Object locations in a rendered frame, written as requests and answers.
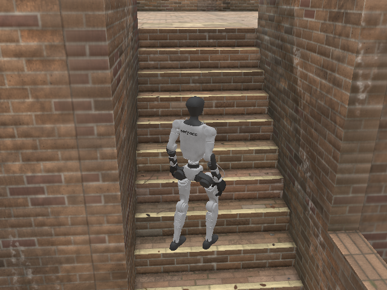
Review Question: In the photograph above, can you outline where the robot foot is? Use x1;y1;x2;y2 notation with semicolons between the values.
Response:
203;234;218;250
169;236;186;251

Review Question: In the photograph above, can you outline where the right robot upper arm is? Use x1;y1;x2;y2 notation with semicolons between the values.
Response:
203;125;216;162

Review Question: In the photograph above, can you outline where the right robot hand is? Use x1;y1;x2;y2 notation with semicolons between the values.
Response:
212;179;226;196

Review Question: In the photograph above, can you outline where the right robot forearm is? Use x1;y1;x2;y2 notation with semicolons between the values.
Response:
207;153;222;182

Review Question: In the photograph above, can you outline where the left robot upper arm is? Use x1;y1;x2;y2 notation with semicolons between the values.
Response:
167;120;184;151

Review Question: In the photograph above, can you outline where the right robot foot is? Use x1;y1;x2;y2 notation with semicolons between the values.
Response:
203;234;218;250

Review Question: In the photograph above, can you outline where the left robot hand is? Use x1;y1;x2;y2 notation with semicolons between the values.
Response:
170;164;179;178

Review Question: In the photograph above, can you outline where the left robot foot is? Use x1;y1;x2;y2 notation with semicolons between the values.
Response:
169;236;186;251

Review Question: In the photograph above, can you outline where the left robot forearm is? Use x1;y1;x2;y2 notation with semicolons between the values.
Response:
166;148;177;167

